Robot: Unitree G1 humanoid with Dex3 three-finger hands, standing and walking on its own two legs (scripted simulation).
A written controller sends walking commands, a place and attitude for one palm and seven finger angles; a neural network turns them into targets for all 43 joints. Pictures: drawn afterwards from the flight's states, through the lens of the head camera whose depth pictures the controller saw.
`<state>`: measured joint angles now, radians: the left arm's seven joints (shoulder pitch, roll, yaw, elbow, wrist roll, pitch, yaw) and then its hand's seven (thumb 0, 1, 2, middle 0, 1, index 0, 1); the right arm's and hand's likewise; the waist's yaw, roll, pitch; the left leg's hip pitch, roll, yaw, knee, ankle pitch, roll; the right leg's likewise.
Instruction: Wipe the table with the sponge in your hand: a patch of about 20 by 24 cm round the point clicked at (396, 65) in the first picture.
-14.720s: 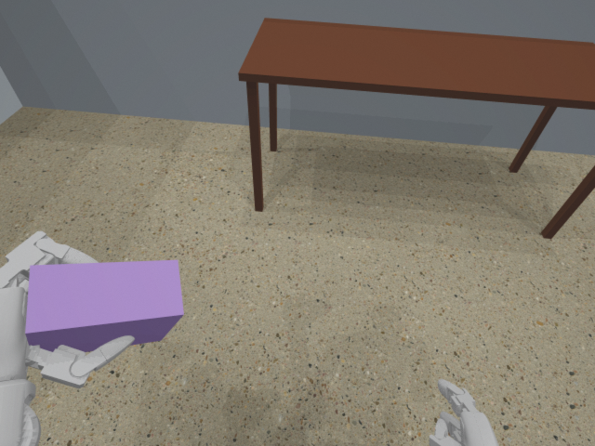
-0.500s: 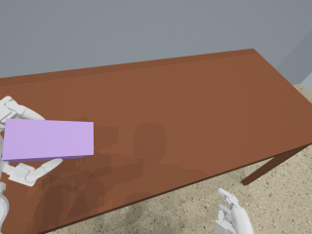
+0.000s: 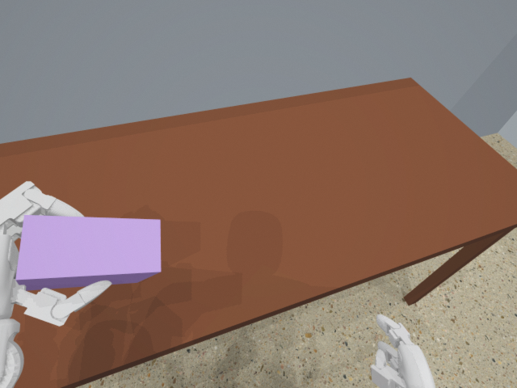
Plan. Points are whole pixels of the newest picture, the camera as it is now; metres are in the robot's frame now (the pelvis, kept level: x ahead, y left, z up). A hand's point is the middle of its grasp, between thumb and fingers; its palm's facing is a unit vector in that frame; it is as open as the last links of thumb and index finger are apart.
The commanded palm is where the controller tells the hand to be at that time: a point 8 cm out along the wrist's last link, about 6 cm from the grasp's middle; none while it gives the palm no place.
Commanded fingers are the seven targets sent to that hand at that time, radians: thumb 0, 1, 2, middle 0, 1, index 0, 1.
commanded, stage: look again from close up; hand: left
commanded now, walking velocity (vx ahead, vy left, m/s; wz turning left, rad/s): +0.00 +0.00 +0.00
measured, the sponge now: (111, 254) +0.23 +0.21 +0.13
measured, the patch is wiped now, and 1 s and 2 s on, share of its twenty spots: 0.00 0.00 0.00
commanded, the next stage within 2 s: come to a stop and stand still in 0.06 s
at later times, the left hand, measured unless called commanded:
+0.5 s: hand (79, 234) +0.24 +0.23 +0.17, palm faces +0.33 -0.79 -0.51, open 10.1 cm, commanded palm +0.16 +0.26 +0.17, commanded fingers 0.00 0.10 1.30 -1.20 -1.60 -1.20 -1.60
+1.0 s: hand (63, 230) +0.24 +0.25 +0.16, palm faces +0.34 -0.83 -0.44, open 10.1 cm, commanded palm +0.18 +0.28 +0.17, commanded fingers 0.00 0.10 1.30 -1.20 -1.60 -1.20 -1.60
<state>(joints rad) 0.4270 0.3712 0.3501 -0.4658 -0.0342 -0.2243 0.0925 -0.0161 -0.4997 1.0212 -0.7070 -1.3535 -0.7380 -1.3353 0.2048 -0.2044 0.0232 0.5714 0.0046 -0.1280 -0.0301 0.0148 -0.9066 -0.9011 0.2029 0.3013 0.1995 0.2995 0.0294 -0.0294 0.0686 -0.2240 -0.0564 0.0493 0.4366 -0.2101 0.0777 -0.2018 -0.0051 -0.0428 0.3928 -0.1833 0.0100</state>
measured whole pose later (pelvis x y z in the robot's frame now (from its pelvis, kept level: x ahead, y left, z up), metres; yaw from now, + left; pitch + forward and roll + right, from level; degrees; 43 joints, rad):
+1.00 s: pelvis +0.02 +0.00 +0.00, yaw +0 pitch +1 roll -1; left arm 0.40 0.43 0.42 -0.51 -0.04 -0.25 0.06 -0.01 -0.50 1.02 -0.71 -1.34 -0.74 -1.33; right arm 0.19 -0.18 0.04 0.56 0.01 -0.15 -0.01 0.02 -0.91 -0.90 0.20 0.30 0.20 0.30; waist 0.03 -0.05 0.10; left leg -0.24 -0.06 0.06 0.48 -0.26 0.08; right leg -0.22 -0.01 -0.04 0.45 -0.23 0.01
